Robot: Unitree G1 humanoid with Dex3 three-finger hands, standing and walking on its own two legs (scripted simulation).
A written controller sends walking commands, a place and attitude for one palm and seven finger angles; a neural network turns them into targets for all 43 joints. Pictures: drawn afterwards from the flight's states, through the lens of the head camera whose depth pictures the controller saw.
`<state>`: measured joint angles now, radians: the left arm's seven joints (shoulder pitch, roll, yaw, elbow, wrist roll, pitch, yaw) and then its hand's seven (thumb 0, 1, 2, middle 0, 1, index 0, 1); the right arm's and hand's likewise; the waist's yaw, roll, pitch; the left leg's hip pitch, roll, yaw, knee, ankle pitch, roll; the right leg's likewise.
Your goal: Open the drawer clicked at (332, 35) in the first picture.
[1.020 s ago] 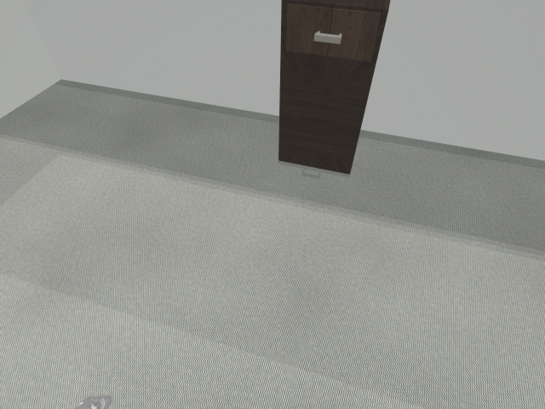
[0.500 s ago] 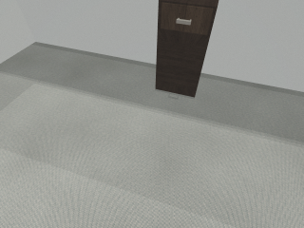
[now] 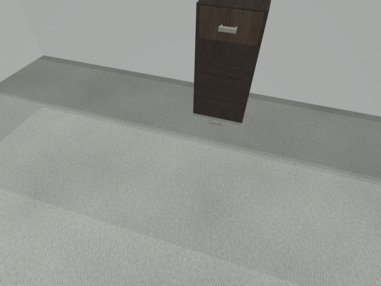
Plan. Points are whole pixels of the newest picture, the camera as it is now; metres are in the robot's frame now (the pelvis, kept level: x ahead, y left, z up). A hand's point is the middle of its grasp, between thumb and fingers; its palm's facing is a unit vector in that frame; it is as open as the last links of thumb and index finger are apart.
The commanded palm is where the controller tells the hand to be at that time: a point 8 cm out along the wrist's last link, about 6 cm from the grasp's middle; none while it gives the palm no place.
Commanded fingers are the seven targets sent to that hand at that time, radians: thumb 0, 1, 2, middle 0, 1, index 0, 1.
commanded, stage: look at it before walking up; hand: left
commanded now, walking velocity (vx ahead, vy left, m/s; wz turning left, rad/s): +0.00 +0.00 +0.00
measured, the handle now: (228, 28) +1.49 -0.15 -0.05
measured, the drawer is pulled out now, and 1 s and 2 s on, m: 0.00 0.00 0.00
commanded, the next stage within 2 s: walk to a spot facing it in 0.42 s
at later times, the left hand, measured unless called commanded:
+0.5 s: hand out of the picture +0.07 +0.25 -0.16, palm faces -0.04 -0.94 -0.33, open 7.4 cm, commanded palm none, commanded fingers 0.00 0.90 0.90 -0.20 -0.30 -0.20 -0.30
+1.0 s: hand out of the picture +0.04 +0.19 -0.20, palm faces -0.01 -0.99 -0.13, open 7.3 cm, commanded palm none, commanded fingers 0.00 0.90 0.90 -0.20 -0.30 -0.20 -0.30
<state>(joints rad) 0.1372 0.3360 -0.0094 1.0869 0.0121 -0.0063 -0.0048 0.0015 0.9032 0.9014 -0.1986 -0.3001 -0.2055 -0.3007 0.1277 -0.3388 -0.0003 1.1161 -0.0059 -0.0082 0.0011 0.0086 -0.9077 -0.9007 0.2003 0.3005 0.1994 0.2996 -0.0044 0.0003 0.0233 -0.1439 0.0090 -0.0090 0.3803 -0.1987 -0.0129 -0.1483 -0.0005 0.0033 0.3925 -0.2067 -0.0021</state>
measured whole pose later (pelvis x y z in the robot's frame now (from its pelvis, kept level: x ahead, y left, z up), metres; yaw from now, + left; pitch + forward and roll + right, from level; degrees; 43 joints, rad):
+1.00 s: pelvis +0.11 +0.02 -0.02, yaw -5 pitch +0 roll -1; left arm 0.46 0.14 0.03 1.12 0.03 -0.04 0.00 0.00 0.90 0.90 -0.20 -0.30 -0.20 -0.30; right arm 0.27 -0.19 -0.03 1.09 0.00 -0.03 0.00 0.01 -0.91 -0.90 0.20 0.30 0.20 0.30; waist 0.03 -0.03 0.02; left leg -0.32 0.05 0.11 0.70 -0.46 0.00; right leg -0.12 0.02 0.09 0.56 -0.44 0.00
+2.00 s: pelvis +0.52 -0.02 -0.02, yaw -23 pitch -2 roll -1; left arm 0.43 0.15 0.05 1.14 0.02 -0.03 0.00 0.00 0.91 0.90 -0.20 -0.30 -0.20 -0.30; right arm 0.11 -0.17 -0.04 0.99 -0.03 -0.08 0.01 0.01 -0.92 -0.90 0.19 0.30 0.19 0.30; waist 0.06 -0.02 0.04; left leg -0.35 0.11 0.18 0.62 -0.19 0.03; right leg -0.19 0.00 -0.03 0.81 -0.48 -0.03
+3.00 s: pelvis +0.65 -0.09 -0.01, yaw -24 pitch +0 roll -1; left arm 0.20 0.23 0.09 1.00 0.02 0.05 0.02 -0.01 0.92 0.90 -0.19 -0.30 -0.20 -0.30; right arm 0.22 -0.17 -0.05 0.99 -0.02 0.01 -0.02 0.01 -0.91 -0.90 0.20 0.30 0.20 0.30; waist -0.01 -0.03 0.05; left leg -0.28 0.03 0.11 0.52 -0.25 0.05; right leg -0.45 -0.08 -0.06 1.04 -0.43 0.06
